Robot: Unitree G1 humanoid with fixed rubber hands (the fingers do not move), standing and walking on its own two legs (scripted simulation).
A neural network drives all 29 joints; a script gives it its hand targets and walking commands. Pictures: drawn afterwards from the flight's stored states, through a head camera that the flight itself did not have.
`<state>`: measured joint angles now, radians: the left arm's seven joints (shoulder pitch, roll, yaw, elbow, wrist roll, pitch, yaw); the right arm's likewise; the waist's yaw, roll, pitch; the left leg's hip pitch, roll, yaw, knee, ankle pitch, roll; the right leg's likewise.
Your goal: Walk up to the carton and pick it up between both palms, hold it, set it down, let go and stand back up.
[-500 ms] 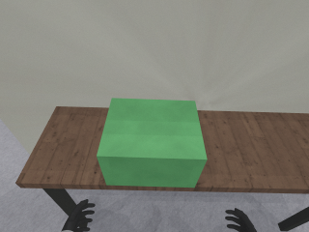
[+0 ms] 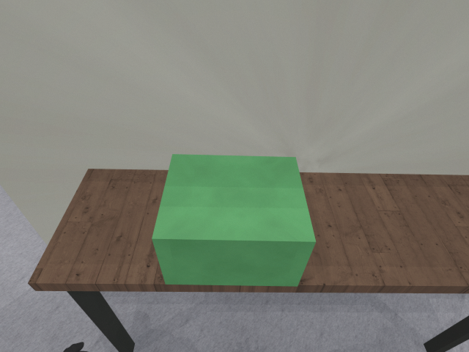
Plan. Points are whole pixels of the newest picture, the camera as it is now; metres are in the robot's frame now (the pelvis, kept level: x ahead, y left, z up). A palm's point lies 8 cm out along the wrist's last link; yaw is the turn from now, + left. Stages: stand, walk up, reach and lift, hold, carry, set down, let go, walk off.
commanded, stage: stand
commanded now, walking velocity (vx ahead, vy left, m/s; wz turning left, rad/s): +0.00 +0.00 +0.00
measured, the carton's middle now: (233, 218) +0.43 +0.03 -0.03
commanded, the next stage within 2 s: none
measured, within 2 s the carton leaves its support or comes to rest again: neither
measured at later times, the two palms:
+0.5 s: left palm out of the picture +0.07 +0.32 -0.11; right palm out of the picture +0.08 -0.30 -0.10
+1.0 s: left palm out of the picture +0.08 +0.32 -0.11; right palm out of the picture +0.08 -0.31 -0.10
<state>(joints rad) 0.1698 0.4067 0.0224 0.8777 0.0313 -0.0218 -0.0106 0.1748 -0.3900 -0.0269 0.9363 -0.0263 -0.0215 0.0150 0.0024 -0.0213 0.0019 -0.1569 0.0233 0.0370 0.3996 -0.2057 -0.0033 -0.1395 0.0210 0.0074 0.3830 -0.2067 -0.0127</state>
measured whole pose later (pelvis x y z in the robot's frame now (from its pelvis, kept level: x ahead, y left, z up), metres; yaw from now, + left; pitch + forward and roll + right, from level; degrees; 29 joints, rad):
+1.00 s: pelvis +0.00 +0.01 +0.00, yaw +0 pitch -2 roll +0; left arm 0.14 0.40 0.00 1.05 0.02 -0.02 0.00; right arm 0.11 -0.38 -0.01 1.08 -0.01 -0.01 0.01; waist -0.01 -0.02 0.03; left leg -0.12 0.01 0.03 0.33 -0.17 0.01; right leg -0.11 0.01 0.02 0.32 -0.17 0.00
